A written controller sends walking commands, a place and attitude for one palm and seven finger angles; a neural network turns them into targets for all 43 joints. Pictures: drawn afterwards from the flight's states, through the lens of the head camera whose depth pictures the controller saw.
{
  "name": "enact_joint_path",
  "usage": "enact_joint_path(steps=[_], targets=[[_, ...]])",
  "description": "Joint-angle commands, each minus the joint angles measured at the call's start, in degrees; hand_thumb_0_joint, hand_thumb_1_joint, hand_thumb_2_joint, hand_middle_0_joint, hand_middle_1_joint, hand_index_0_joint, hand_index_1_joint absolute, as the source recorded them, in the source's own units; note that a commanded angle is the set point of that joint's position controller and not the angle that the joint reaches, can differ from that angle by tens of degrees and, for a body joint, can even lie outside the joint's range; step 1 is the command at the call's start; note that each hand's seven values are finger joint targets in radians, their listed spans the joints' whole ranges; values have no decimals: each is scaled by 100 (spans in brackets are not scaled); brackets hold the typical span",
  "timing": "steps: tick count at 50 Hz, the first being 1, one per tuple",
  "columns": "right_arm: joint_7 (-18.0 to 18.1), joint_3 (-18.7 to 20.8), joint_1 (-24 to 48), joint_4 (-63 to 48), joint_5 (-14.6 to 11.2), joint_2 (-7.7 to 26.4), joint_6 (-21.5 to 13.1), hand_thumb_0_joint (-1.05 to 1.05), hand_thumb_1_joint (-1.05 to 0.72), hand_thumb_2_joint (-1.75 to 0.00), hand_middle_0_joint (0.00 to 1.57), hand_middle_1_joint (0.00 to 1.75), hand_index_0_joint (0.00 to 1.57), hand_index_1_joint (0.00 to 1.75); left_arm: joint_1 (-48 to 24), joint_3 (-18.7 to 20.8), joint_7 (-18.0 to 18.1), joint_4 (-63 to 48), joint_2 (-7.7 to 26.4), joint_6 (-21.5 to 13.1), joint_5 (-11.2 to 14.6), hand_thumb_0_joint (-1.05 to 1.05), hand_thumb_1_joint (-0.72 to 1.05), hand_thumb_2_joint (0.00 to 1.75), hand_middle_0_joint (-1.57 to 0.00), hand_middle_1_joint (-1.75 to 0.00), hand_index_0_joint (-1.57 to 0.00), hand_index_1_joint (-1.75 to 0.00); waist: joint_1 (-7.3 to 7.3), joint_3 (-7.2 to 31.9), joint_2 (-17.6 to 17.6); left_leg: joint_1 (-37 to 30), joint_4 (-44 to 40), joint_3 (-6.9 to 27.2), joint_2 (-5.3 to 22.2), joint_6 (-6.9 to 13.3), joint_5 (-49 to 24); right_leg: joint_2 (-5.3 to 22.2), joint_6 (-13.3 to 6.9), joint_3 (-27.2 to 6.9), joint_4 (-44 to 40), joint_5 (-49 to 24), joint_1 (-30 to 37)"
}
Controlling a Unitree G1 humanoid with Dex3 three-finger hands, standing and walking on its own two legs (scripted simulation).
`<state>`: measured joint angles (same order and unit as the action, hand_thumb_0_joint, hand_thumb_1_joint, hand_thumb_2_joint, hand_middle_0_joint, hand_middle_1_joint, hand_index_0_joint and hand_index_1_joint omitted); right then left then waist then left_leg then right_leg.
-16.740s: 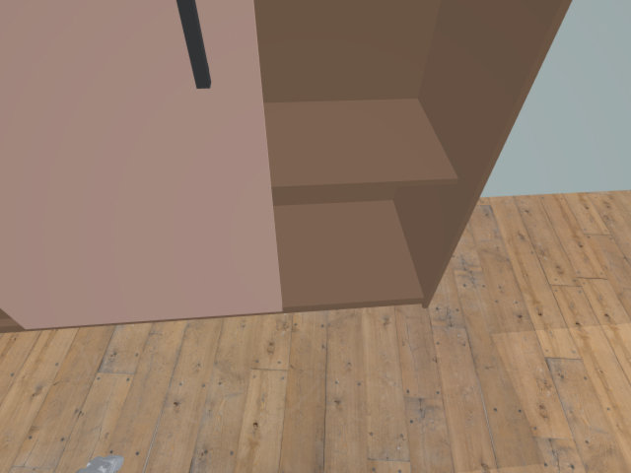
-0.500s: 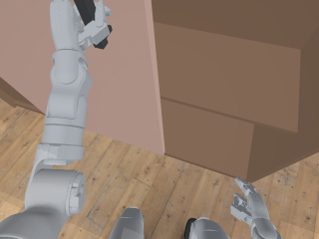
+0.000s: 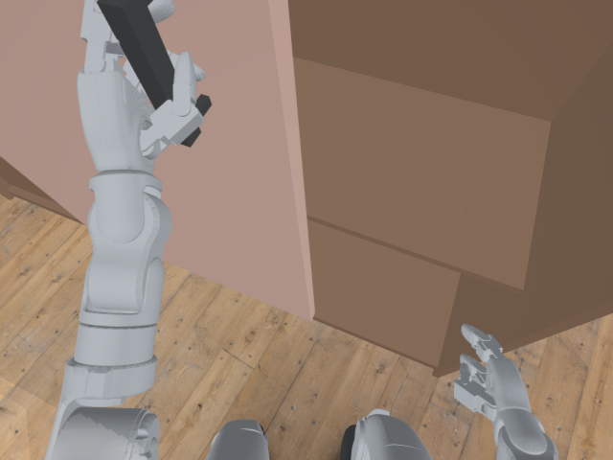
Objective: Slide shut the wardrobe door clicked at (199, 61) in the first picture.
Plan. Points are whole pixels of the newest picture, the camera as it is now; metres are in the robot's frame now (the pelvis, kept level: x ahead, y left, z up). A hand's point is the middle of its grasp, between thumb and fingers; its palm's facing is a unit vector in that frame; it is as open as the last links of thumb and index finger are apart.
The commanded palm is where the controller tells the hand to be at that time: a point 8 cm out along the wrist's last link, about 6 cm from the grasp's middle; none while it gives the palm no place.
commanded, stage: step sideways, sliding the door along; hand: left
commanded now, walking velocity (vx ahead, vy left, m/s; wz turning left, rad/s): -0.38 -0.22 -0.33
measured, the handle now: (171, 66) +0.42 +0.20 +0.22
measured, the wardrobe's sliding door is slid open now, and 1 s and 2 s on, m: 0.39 0.05 0.00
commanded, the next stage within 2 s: stop walking and hold the door there in 1.60 s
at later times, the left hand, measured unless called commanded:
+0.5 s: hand (345, 152) +0.35 +0.03 +0.21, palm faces +0.25 -0.97 -0.06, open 6.7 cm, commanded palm +0.31 +0.01 +0.20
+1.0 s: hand (608, 236) +0.30 -0.16 +0.21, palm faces +0.17 -0.99 -0.05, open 6.7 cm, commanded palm +0.27 -0.18 +0.21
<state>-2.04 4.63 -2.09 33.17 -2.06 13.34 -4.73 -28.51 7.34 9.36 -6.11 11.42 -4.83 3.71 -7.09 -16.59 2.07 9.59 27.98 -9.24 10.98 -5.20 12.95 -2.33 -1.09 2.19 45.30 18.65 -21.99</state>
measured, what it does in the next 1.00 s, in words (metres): steps to the right: right foot, then left foot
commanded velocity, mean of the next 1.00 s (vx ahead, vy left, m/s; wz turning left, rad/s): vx -0.25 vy -0.26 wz -0.20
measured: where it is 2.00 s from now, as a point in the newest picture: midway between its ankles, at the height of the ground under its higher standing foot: outside the picture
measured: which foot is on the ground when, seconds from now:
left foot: down 0.00-0.18, up 0.20-0.34, down 0.36-0.68, up 0.70-0.80, down 0.82-1.00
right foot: up 0.00-0.10, down 0.12-0.38, up 0.40-0.62, down 0.64-1.00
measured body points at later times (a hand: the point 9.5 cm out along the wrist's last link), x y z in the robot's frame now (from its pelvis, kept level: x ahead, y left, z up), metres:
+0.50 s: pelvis -0.02 -0.12 +0.00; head +0.07 -0.12 +0.43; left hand +0.33 +0.08 +0.21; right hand +0.20 -0.35 -0.09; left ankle -0.02 +0.08 -0.73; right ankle -0.01 -0.22 -0.68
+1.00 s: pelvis -0.09 -0.28 -0.02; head -0.03 -0.29 +0.43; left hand +0.29 -0.10 +0.21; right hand +0.08 -0.53 -0.11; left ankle -0.05 -0.04 -0.73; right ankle -0.06 -0.36 -0.74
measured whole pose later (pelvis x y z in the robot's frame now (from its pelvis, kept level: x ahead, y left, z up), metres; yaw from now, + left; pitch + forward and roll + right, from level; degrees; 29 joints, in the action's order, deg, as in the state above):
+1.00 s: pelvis -0.09 -0.28 -0.02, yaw -11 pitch -5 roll +0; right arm -3.9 4.2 -6.8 33.3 -2.7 13.0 -4.2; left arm -26.0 9.8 10.5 -3.6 11.1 -3.0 3.0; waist -6.5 -13.4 2.6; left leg 10.2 34.6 -6.0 16.8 -8.4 16.7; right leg -1.4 -1.4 5.2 39.0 18.3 -16.2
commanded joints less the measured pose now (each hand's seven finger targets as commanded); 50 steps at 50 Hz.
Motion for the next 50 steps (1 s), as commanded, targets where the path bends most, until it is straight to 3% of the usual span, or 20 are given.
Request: enact_joint_path(steps=[1,7,8,9,10,13,16,19,20,25,30,32,33,34,35,38,40,42,44,50], targets=[[-70,117,270,-849,41,538,-383,0,-90,-90,20,30,20,30,-2681,-1560,-569,-2243,-192,-1242,-287,0,90,90,-45,-140,-45,-140,801,3323,1342,-2717,388,1,1748,1069,-6408,450,49,-225,435,360,-254],[-57,-1,279,-782,-119,475,-535,0,-90,-90,20,30,20,30,-2786,-1293,-632,-2175,205,-1257,-277,0,90,90,-45,-140,-45,-140,934,3263,989,-1829,1744,-283,1102,839,-4865,366,164,261,-1563,-1835,1103],[-26,52,161,-705,-164,536,-505,0,-90,-90,20,30,20,30,-2738,-1077,-593,-2244,446,-1249,-216,0,90,90,-45,-140,-45,-140,935,3434,401,-1460,2073,-297,783,639,-3674,602,45,-145,-1713,-3813,1514],[9,131,163,-775,-120,413,-452,0,-90,-90,20,30,20,30,-2548,-1068,-611,-2111,514,-1200,-192,0,90,90,-45,-140,-45,-140,902,3597,-1152,-348,2721,-209,-76,219,-513,1231,-335,-1570,-1711,-6709,2068],[89,89,320,-805,-120,266,-475,0,-90,-90,20,30,20,30,-2409,-1093,-581,-2344,528,-1154,-108,0,90,90,-45,-140,-45,-140,790,3499,-1779,518,3084,204,-528,205,2147,1740,-402,-2244,-1665,-8623,2410],[188,-169,425,-504,-41,197,-604,0,-90,-90,20,30,20,30,-1908,-980,-344,-3252,462,-1176,100,0,90,90,-45,-140,-45,-140,848,3528,-780,993,907,707,-326,274,1989,1820,-733,-1966,-1154,-8543,3388],[117,72,389,-624,-71,357,-307,0,-90,-90,20,30,20,30,-1841,-1142,-324,-3402,429,-1222,79,0,90,90,-45,-140,-45,-140,905,4287,-1088,-1068,-95,470,191,360,-1445,1382,-330,-1398,-908,-6905,2582],[-151,176,423,-873,4,615,-295,0,-90,-90,20,30,20,30,-1569,-1576,-541,-3041,-145,-1210,-131,0,90,90,-45,-140,-45,-140,677,3816,1056,-3029,-395,874,2238,1404,-6558,336,109,-658,927,549,-442],[-136,117,448,-982,96,501,-358,0,-90,-90,20,30,20,30,-2044,-1665,-551,-3257,-268,-1327,-258,0,90,90,-45,-140,-45,-140,741,3536,1374,-2581,-243,642,2333,1528,-6506,446,106,-710,1472,964,-497],[-108,124,240,-920,65,564,-414,0,-90,-90,20,30,20,30,-2222,-1694,-545,-2533,-295,-1122,-338,0,90,90,-45,-140,-45,-140,851,2940,1537,-2152,70,-330,1792,948,-5365,451,125,-28,891,555,-362],[-170,67,129,-826,-74,582,-555,0,-90,-90,20,30,20,30,-2347,-1316,-597,-2295,77,-1108,-241,0,90,90,-45,-140,-45,-140,960,3083,1624,-1774,1134,-181,1360,982,-4507,307,207,391,-1094,-715,748],[-134,25,138,-791,-175,476,-590,0,-90,-90,20,30,20,30,-2465,-1077,-603,-2095,324,-1090,-199,0,90,90,-45,-140,-45,-140,901,3150,1035,-1528,1670,-151,932,813,-3611,398,298,365,-1932,-2232,1268],[-108,59,-55,-706,-206,488,-525,0,-90,-90,20,30,20,30,-2394,-920,-560,-2123,618,-1021,-121,0,90,90,-45,-140,-45,-140,938,3292,-129,-998,2065,-195,474,635,-2004,785,83,-196,-2048,-4054,1577],[-61,130,113,-764,-131,410,-454,0,-90,-90,20,30,20,30,-2169,-741,-567,-1963,762,-937,-67,0,90,90,-45,-140,-45,-140,846,3547,-2092,224,2822,63,-397,193,1276,1451,-446,-1849,-1765,-6046,1885],[23,41,209,-717,-146,274,-429,0,-90,-90,20,30,20,30,-2099,-846,-523,-2181,708,-858,6,0,90,90,-45,-140,-45,-140,745,3480,-2117,622,3358,673,-554,328,2410,1868,-614,-2043,-1744,-6699,1880],[158,-185,308,-418,-72,192,-471,0,-90,-90,20,30,20,30,-1834,-825,-281,-3182,502,-854,133,0,90,90,-45,-140,-45,-140,952,3707,-838,470,453,738,-261,385,1397,1650,-577,-1504,-956,-6611,2715],[150,46,273,-635,-89,317,-336,0,-90,-90,20,30,20,30,-1794,-971,-319,-3121,422,-904,155,0,90,90,-45,-140,-45,-140,972,4140,-925,-1465,-211,662,479,571,-2494,1184,-131,-860,-521,-5313,1758],[-98,199,67,-780,-73,647,-287,0,-90,-90,20,30,20,30,-1549,-1347,-604,-2629,-57,-894,55,0,90,90,-45,-140,-45,-140,795,4241,252,-2562,-185,1222,1894,1257,-5580,503,92,-539,52,-410,406],[-175,99,360,-905,34,417,-300,0,-90,-90,20,30,20,30,-2086,-1530,-607,-2720,-263,-996,-104,0,90,90,-45,-140,-45,-140,748,3391,2057,-1896,9,797,1925,1371,-5595,481,116,-274,225,620,216],[-178,40,147,-816,-197,543,-151,0,-90,-90,20,30,20,30,-2453,-1560,-589,-1782,-182,-752,-121,0,90,90,-45,-140,-45,-140,895,3119,1062,-874,875,389,1025,961,-2948,503,119,121,-1455,-1810,1530]])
